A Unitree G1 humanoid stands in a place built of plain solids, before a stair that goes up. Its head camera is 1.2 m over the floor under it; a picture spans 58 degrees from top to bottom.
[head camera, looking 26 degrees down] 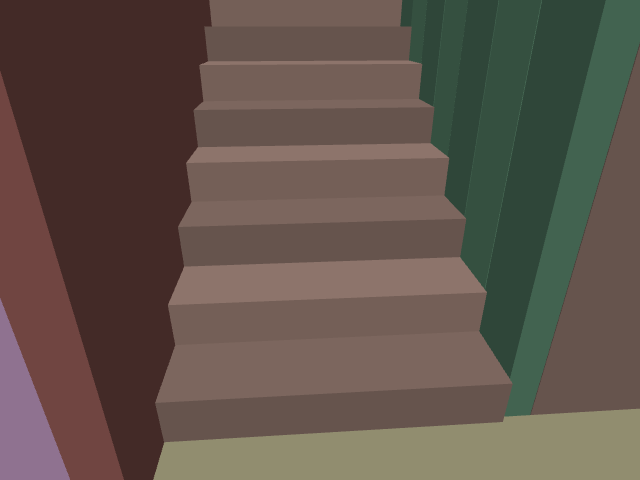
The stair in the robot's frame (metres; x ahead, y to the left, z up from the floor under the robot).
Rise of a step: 0.17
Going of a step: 0.27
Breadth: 1.13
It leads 4 degrees to the left of straight ahead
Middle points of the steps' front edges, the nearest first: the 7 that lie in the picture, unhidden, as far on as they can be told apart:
1.01 -0.06 0.18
1.28 -0.04 0.35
1.55 -0.02 0.52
1.82 0.00 0.69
2.09 0.02 0.87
2.35 0.04 1.04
2.62 0.06 1.21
